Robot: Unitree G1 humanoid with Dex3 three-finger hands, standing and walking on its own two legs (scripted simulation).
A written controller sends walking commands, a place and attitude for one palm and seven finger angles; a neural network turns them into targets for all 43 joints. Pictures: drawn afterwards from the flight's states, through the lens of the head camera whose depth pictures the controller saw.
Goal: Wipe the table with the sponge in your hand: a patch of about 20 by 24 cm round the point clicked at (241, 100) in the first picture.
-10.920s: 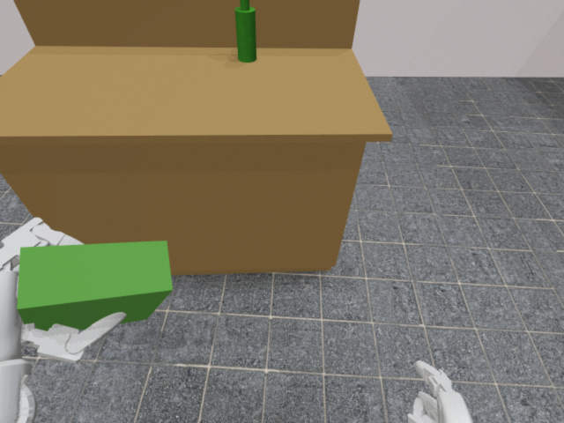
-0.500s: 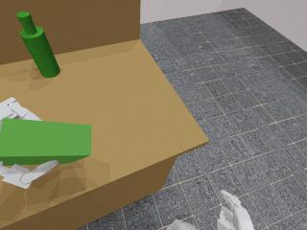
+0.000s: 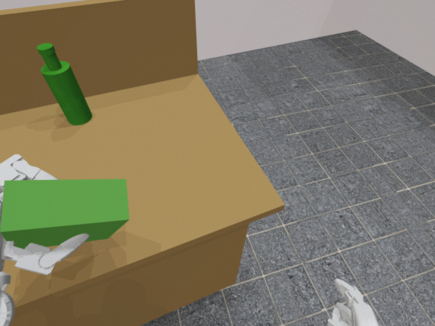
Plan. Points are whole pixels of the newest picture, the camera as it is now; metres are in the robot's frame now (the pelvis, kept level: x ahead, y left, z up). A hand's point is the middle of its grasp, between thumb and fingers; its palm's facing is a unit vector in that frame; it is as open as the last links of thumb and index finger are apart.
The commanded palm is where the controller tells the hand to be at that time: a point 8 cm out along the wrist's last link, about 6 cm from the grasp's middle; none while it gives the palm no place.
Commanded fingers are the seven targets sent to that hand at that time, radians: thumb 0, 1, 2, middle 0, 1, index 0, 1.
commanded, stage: come to a stop and stand still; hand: left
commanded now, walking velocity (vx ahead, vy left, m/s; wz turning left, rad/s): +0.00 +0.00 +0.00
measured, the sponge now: (84, 214) +0.23 +0.20 +0.15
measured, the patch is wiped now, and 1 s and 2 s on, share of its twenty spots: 0.00 0.00 0.00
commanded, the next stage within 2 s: look again from close up in 0.58 s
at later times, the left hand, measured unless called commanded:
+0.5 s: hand out of the picture +0.23 +0.31 +0.17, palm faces +0.42 -0.85 -0.33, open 9.6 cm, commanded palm +0.17 +0.32 +0.18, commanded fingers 0.00 0.10 1.30 -1.20 -1.60 -1.20 -1.60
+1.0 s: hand (18, 205) +0.23 +0.29 +0.17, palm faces +0.35 -0.87 -0.35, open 9.6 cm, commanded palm +0.18 +0.32 +0.18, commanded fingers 0.00 0.10 1.30 -1.20 -1.60 -1.20 -1.60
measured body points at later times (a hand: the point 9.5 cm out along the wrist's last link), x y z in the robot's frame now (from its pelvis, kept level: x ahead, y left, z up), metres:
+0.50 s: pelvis -0.01 +0.05 +0.00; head +0.01 +0.09 +0.45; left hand +0.20 +0.35 +0.19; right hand +0.15 -0.16 -0.07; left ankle -0.01 +0.13 -0.73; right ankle +0.04 -0.10 -0.73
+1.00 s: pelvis +0.00 +0.05 +0.01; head +0.03 +0.08 +0.45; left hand +0.21 +0.33 +0.19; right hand +0.17 -0.18 -0.06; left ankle -0.01 +0.13 -0.73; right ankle +0.04 -0.10 -0.73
